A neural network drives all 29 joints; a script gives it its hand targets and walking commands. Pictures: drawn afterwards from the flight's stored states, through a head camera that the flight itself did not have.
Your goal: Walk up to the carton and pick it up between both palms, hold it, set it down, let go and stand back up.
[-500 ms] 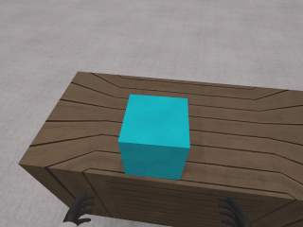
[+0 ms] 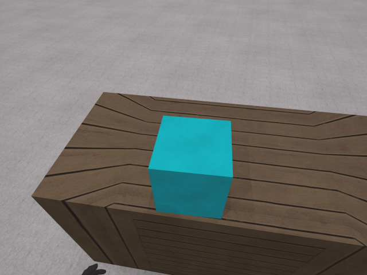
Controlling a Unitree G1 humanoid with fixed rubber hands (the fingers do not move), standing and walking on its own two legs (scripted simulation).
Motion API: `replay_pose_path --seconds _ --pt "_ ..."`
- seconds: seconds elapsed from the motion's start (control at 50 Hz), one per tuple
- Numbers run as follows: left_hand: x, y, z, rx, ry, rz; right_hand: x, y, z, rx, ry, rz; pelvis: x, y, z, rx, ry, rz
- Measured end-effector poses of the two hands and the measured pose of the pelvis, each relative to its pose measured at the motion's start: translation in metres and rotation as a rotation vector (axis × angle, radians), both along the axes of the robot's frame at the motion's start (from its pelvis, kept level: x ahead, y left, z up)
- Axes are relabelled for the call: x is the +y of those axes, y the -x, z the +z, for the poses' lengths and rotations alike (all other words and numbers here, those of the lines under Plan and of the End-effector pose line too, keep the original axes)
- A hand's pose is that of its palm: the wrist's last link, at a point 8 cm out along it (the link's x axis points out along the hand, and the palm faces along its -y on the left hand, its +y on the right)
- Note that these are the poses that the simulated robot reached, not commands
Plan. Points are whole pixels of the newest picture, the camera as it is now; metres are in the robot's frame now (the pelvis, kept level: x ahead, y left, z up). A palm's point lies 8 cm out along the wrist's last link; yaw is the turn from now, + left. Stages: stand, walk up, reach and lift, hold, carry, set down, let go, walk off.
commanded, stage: stand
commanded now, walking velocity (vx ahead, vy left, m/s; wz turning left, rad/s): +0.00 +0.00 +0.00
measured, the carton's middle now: (192, 167) +0.40 +0.00 -0.02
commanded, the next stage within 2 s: none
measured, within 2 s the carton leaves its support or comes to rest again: neither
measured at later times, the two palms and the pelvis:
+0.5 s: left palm out of the picture -0.03 +0.22 -0.14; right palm out of the picture -0.03 -0.21 -0.14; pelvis -0.01 +0.01 +0.01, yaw +0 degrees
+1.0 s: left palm out of the picture -0.07 +0.20 -0.15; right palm out of the picture -0.06 -0.19 -0.15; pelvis -0.02 +0.01 +0.00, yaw +1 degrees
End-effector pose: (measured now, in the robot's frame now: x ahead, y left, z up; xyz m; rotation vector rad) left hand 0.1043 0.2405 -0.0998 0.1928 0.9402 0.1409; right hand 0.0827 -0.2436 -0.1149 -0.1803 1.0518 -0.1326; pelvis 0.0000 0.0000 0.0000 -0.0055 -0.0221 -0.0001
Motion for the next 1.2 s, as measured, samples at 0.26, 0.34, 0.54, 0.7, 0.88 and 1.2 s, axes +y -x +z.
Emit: replay_pose_path --seconds 0.26,0.34,0.54,0.7,0.88,1.2 --pt "-0.003 0.093 -0.028 0.247 0.041 0.104 0.008 0.069 -0.014 0.21 0.004 -0.042 0.006 0.007 0.004 0.004 -0.003 0.008" --pt "-0.007 0.113 -0.032 0.304 0.056 0.12 0.015 0.083 -0.017 0.246 -0.007 -0.058 0.008 0.008 0.005 0.003 -0.003 0.008" --pt "-0.018 0.14 -0.04 0.393 0.084 0.13 0.036 0.119 -0.026 0.341 -0.045 -0.085 0.011 0.011 0.005 -0.007 -0.002 0.007" --pt "-0.03 0.157 -0.043 0.45 0.11 0.13 0.052 0.136 -0.03 0.384 -0.076 -0.084 0.013 0.015 0.005 -0.006 -0.002 0.013" --pt "-0.036 0.168 -0.045 0.482 0.121 0.133 0.054 0.145 -0.032 0.405 -0.079 -0.089 0.013 0.019 0.004 -0.01 -0.002 0.015" --pt "-0.038 0.187 -0.048 0.527 0.126 0.134 0.058 0.153 -0.032 0.428 -0.082 -0.079 0.012 0.025 0.003 -0.005 0.001 0.012"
